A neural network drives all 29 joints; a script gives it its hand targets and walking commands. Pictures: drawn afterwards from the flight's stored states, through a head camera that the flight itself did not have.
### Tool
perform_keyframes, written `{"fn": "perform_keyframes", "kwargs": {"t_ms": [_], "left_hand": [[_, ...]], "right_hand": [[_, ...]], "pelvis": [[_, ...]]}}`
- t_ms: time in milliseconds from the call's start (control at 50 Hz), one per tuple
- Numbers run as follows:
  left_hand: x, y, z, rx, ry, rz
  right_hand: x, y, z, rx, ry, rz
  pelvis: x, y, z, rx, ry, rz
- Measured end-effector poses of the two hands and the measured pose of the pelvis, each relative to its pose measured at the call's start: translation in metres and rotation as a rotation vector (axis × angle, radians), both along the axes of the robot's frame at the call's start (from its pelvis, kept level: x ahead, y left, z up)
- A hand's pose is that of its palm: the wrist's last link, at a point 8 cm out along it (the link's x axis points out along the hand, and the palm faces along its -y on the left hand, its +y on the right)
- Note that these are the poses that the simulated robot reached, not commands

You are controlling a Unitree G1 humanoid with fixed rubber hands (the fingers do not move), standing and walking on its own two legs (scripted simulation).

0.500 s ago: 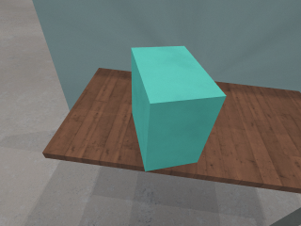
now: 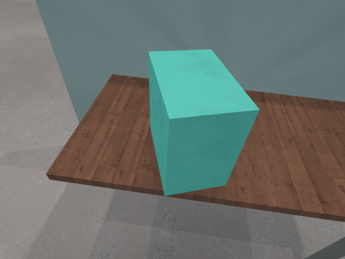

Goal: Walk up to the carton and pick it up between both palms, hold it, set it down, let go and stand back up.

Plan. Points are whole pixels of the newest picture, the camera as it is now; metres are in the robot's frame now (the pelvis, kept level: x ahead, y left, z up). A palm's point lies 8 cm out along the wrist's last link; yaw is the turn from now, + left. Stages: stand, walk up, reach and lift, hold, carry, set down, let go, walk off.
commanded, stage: stand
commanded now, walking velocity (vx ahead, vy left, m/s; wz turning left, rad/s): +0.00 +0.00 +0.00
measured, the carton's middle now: (188, 121) +0.50 -0.03 +0.07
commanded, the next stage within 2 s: none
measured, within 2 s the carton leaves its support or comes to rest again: neither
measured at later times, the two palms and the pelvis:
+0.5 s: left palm out of the picture -0.03 +0.18 -0.16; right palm out of the picture -0.03 -0.19 -0.15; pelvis +0.02 -0.01 +0.00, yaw +0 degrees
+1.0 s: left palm out of the picture -0.01 +0.18 -0.15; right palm out of the picture +0.00 -0.20 -0.15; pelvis +0.03 -0.01 +0.00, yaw +0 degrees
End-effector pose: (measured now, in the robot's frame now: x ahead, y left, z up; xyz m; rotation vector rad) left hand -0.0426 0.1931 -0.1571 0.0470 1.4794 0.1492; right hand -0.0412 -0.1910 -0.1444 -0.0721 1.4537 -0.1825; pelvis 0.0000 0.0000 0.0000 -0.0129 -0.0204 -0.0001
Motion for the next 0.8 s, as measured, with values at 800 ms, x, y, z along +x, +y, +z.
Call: {"fn": "perform_keyframes", "kwargs": {"t_ms": [800], "left_hand": [[0.023, -0.015, 0.003, -0.004, 0.01, 0.01]], "right_hand": [[0.027, -0.006, -0.002, 0.018, 0.03, 0.024]], "pelvis": [[0.025, -0.009, 0.001, 0.005, -0.007, 0.006]]}}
